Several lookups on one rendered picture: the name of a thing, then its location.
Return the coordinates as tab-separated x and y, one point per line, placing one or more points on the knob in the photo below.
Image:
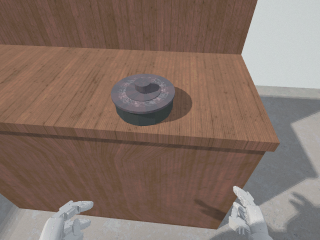
142	84

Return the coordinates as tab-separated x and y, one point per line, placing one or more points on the right robot hand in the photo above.
251	218

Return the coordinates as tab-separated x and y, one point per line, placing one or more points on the table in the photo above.
62	140

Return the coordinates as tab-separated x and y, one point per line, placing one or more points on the pot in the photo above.
145	119

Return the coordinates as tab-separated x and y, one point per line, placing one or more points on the lid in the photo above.
127	98

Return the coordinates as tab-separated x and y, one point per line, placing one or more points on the left robot hand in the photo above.
60	227

